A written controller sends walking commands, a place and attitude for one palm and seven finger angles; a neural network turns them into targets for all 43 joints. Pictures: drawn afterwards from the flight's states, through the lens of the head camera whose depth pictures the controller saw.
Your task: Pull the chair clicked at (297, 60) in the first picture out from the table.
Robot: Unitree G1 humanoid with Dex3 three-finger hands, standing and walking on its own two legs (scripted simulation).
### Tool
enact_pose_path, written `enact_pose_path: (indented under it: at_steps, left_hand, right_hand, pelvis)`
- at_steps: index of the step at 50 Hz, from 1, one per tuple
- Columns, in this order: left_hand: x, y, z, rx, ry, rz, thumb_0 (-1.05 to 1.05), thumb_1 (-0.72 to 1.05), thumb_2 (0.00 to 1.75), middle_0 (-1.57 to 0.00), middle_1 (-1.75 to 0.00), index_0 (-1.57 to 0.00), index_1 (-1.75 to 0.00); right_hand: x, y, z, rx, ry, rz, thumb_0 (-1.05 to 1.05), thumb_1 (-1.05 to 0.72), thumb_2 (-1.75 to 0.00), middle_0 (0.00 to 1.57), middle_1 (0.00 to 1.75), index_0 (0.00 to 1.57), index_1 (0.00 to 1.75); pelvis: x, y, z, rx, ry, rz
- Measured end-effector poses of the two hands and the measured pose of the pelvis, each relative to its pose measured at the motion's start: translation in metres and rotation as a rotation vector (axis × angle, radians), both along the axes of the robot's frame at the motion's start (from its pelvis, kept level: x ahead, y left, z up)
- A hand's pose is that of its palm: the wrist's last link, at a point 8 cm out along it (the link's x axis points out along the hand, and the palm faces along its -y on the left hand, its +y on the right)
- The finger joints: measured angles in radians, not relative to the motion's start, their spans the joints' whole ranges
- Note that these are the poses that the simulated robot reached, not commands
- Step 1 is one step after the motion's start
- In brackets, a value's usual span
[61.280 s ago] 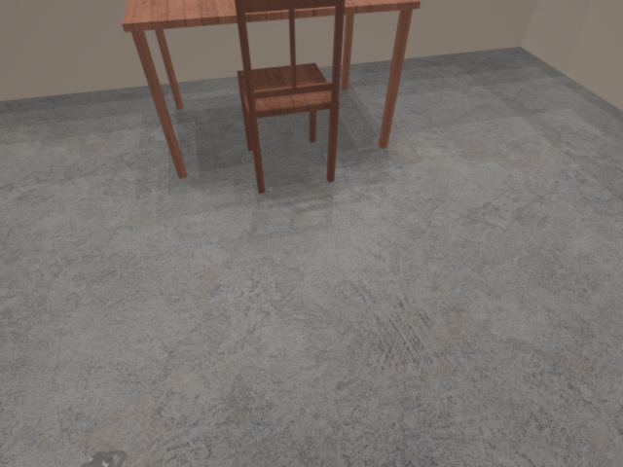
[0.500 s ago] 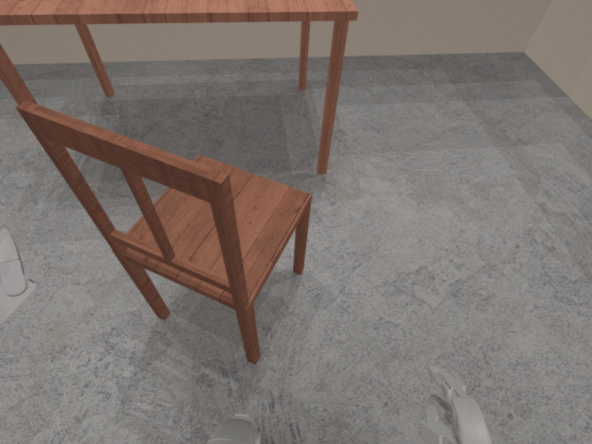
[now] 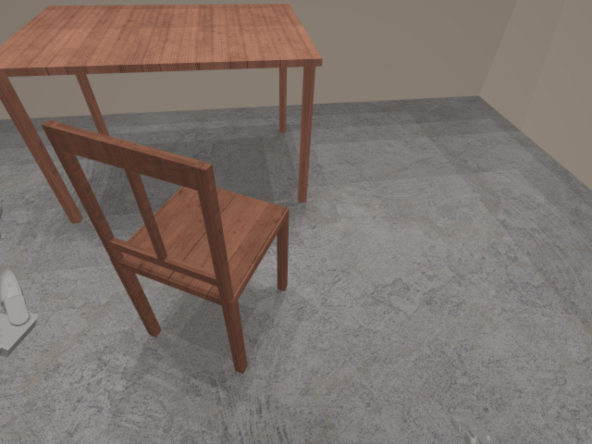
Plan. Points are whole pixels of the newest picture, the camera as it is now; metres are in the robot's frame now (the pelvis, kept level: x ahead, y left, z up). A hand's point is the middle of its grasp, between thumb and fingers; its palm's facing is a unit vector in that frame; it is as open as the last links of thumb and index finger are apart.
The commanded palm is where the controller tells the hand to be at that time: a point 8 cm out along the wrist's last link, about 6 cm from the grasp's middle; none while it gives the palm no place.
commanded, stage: stop stepping back and stand still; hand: left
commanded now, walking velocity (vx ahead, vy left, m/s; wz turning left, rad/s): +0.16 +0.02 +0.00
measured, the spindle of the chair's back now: (148, 217) +0.60 +0.37 -0.10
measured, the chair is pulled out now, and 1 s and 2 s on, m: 0.57 0.57 0.57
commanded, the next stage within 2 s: let the arm hang, fingers relaxed in 0.56 s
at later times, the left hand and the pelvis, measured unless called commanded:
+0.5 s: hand out of the picture +0.12 +0.27 +0.17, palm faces +0.52 -0.75 -0.41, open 7.4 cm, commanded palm +0.06 +0.30 +0.18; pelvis -0.06 +0.00 -0.01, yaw +4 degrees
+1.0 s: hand out of the picture -0.03 +0.18 -0.17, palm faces +0.15 -0.97 -0.18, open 6.8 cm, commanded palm none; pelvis -0.06 +0.00 +0.00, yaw +6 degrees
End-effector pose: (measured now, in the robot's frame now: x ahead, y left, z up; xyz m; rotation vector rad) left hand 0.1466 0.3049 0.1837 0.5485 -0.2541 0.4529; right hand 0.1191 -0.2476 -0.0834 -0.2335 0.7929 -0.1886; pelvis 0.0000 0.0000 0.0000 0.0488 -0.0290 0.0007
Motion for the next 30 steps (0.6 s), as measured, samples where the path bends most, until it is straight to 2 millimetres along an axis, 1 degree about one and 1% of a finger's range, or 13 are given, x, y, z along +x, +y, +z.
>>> enact_pose_path:
  at_steps: [2, 4, 6, 8, 10, 12, 14, 16, 18, 21, 23, 27, 30]
  left_hand:
    - [-0.007, 0.0, -0.003, -0.017, -0.015, -0.003, 0.01, 0.88, 0.9, -0.21, -0.3, -0.21, -0.31]
    - [-0.014, -0.002, -0.003, -0.007, -0.045, -0.028, 0.02, 0.88, 0.9, -0.21, -0.3, -0.21, -0.3]
    - [-0.021, -0.005, -0.001, 0.018, -0.053, -0.046, 0.02, 0.88, 0.9, -0.21, -0.3, -0.21, -0.3]
    - [-0.028, -0.007, 0.005, 0.049, -0.049, -0.05, 0.02, 0.88, 0.9, -0.21, -0.3, -0.21, -0.3]
    - [-0.037, -0.008, 0.011, 0.078, -0.052, -0.042, 0.02, 0.88, 0.9, -0.21, -0.3, -0.21, -0.3]
    - [-0.048, -0.007, 0.016, 0.122, -0.056, -0.016, 0.02, 0.88, 0.9, -0.21, -0.3, -0.21, -0.31]
    - [-0.057, -0.007, 0.014, 0.148, -0.07, 0.011, 0.02, 0.88, 0.9, -0.21, -0.3, -0.21, -0.31]
    - [-0.063, -0.006, 0.01, 0.102, -0.08, 0.033, 0.01, 0.88, 0.9, -0.21, -0.3, -0.21, -0.31]
    - [-0.068, -0.005, 0.004, 0.041, -0.075, 0.051, 0.01, 0.88, 0.9, -0.21, -0.3, -0.21, -0.31]
    - [-0.071, -0.006, -0.005, -0.022, -0.056, 0.054, 0.01, 0.88, 0.9, -0.21, -0.3, -0.21, -0.3]
    - [-0.072, -0.006, -0.007, -0.029, -0.056, 0.037, 0.02, 0.88, 0.9, -0.21, -0.3, -0.21, -0.3]
    - [-0.07, -0.005, 0.002, 0.031, -0.068, 0.002, 0.02, 0.88, 0.9, -0.21, -0.3, -0.21, -0.3]
    - [-0.069, -0.002, 0.012, 0.082, -0.065, 0.005, 0.02, 0.88, 0.9, -0.21, -0.3, -0.21, -0.31]
  right_hand:
    - [-0.01, -0.002, 0.003, -0.024, -0.019, 0.004, 0.02, -0.9, -0.9, 0.21, 0.3, 0.21, 0.3]
    - [-0.017, -0.004, 0.003, -0.046, -0.044, 0.008, 0.02, -0.9, -0.9, 0.21, 0.3, 0.21, 0.3]
    - [-0.024, -0.003, 0.003, -0.029, -0.06, -0.003, 0.02, -0.9, -0.9, 0.21, 0.3, 0.21, 0.3]
    - [-0.03, 0.001, 0.001, 0.008, -0.073, -0.011, 0.02, -0.9, -0.9, 0.2, 0.3, 0.2, 0.3]
    - [-0.035, 0.005, -0.005, 0.042, -0.064, -0.003, 0.02, -0.9, -0.9, 0.2, 0.3, 0.2, 0.3]
    - [-0.037, 0.008, -0.014, 0.065, -0.047, 0.019, 0.02, -0.9, -0.9, 0.2, 0.3, 0.2, 0.3]
    - [-0.036, 0.009, -0.027, 0.077, -0.028, 0.047, 0.01, -0.9, -0.9, 0.2, 0.3, 0.2, 0.3]
    - [-0.037, 0.01, -0.034, 0.078, 0.008, 0.068, 0.01, -0.9, -0.9, 0.21, 0.3, 0.21, 0.3]
    - [-0.039, 0.01, -0.031, 0.075, 0.033, 0.076, 0.02, -0.9, -0.9, 0.21, 0.3, 0.21, 0.3]
    - [-0.039, 0.012, -0.018, 0.048, 0.023, 0.083, 0.02, -0.9, -0.9, 0.21, 0.3, 0.21, 0.3]
    - [-0.036, 0.012, -0.009, 0.015, -0.016, 0.092, 0.02, -0.9, -0.9, 0.21, 0.3, 0.21, 0.3]
    - [-0.029, 0.015, 0.002, 0.009, -0.082, 0.084, 0.02, -0.9, -0.9, 0.21, 0.3, 0.21, 0.3]
    - [-0.025, 0.02, 0.003, 0.045, -0.102, 0.09, 0.02, -0.9, -0.9, 0.2, 0.3, 0.2, 0.3]
  pelvis:
    - [-0.007, 0.002, -0.002, -0.013, 0.003, 0.009]
    - [-0.017, 0.005, -0.008, -0.028, -0.006, 0.024]
    - [-0.026, 0.004, -0.009, -0.013, -0.027, 0.02]
    - [-0.03, 0.001, -0.008, -0.018, -0.034, 0.034]
    - [-0.032, -0.003, -0.007, -0.031, -0.035, 0.045]
    - [-0.034, -0.008, -0.011, -0.036, -0.032, 0.049]
    - [-0.04, -0.012, -0.02, -0.034, -0.03, 0.05]
    - [-0.046, -0.012, -0.02, -0.047, -0.044, 0.065]
    - [-0.049, -0.011, -0.016, -0.042, -0.044, 0.065]
    - [-0.051, -0.01, -0.009, -0.03, -0.034, 0.065]
    - [-0.052, -0.006, -0.01, -0.041, -0.027, 0.067]
    - [-0.058, -0.004, -0.01, -0.033, -0.037, 0.063]
    - [-0.057, -0.006, -0.008, -0.039, -0.033, 0.073]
